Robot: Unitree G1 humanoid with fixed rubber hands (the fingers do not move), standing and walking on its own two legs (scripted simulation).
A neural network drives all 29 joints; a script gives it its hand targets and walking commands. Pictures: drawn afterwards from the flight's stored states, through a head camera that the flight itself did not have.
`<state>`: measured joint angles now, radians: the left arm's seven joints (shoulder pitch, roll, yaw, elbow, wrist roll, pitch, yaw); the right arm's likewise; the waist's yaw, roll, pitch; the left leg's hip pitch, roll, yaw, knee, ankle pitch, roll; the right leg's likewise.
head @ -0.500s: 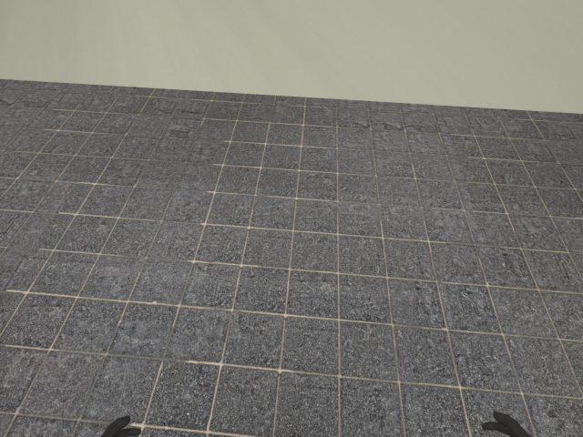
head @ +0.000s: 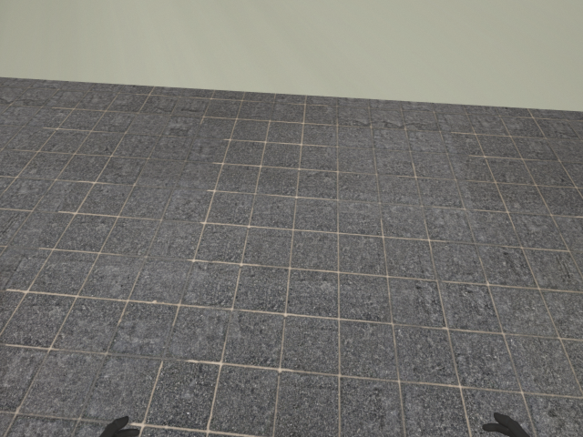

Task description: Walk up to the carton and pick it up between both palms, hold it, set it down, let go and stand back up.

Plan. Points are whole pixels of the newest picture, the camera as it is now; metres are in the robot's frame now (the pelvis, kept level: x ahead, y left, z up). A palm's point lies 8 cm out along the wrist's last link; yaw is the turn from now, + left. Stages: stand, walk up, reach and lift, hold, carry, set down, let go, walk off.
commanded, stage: stand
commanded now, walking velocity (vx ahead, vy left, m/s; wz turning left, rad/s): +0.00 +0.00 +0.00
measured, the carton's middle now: out of the picture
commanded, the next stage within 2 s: walk up in 0.60 s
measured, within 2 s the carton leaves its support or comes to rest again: neither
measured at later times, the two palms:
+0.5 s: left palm out of the picture +0.09 +0.28 -0.12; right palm out of the picture +0.10 -0.31 -0.09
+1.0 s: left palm out of the picture +0.08 +0.35 -0.11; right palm out of the picture +0.12 -0.29 -0.08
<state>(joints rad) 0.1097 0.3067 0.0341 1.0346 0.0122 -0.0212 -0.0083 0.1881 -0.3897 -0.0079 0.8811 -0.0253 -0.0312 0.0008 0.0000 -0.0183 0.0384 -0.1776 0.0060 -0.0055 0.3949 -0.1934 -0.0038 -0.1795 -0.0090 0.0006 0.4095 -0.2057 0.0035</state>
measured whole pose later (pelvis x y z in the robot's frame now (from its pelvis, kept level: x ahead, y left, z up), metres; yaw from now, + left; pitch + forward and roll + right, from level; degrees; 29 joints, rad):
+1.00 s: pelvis +0.00 +0.03 +0.00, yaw +7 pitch -1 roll -2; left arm 0.11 0.36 0.13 0.93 0.02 -0.02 0.02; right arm 0.19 -0.43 -0.05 0.88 -0.07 0.07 0.13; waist 0.00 -0.03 0.04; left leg -0.41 0.05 -0.03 0.80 -0.34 0.00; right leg -0.16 -0.06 -0.10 0.41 -0.23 0.02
